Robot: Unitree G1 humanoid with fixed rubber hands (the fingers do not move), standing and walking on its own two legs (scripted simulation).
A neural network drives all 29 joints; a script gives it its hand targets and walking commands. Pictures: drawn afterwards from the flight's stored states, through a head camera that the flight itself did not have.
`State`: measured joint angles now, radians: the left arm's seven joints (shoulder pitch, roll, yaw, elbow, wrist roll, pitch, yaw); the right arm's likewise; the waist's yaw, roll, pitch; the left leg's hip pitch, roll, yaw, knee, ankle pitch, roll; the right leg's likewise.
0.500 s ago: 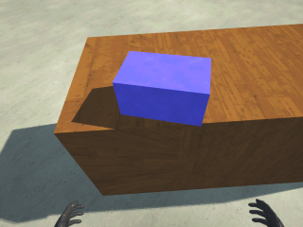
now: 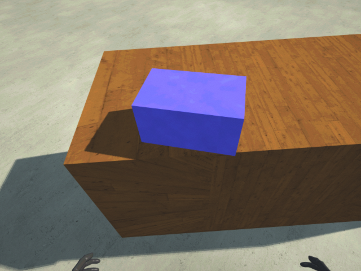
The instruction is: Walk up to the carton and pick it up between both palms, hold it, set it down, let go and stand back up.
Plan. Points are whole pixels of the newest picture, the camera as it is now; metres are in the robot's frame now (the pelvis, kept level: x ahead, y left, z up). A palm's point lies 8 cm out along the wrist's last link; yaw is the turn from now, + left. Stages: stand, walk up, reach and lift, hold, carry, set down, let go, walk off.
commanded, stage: stand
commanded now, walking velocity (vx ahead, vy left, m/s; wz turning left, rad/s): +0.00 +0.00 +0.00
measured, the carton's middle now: (192, 110) +0.56 +0.01 +0.02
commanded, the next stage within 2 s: walk up in 0.28 s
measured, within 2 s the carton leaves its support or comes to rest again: neither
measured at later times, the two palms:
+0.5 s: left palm out of the picture +0.10 +0.28 -0.10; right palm out of the picture +0.08 -0.29 -0.11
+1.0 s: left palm (61, 261) +0.18 +0.33 -0.11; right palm out of the picture +0.13 -0.28 -0.08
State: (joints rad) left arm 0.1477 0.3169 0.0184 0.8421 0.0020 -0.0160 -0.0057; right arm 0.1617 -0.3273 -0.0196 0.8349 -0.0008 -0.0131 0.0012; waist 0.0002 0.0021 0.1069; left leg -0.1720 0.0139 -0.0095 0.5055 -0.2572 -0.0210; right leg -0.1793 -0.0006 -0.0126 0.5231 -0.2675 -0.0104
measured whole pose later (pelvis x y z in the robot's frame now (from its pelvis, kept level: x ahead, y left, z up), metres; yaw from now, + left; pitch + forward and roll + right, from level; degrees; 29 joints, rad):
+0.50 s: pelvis +0.00 -0.01 +0.01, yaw +0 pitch -4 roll +0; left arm 0.12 0.32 0.02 1.00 0.00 -0.02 0.00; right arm 0.15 -0.33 -0.02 0.99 0.00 -0.02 -0.01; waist 0.00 0.01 0.09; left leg -0.12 0.03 -0.01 0.40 -0.21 -0.03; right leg -0.13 0.01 -0.01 0.41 -0.22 -0.02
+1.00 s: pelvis +0.09 +0.03 -0.01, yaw +1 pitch -6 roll +1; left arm 0.29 0.40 0.10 0.72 0.05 0.02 -0.05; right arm 0.41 -0.35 -0.06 0.69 -0.04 -0.07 -0.03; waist -0.03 -0.09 0.12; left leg -0.15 0.01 0.06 0.58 -0.32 0.01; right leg -0.50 -0.07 0.05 0.97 -0.34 0.00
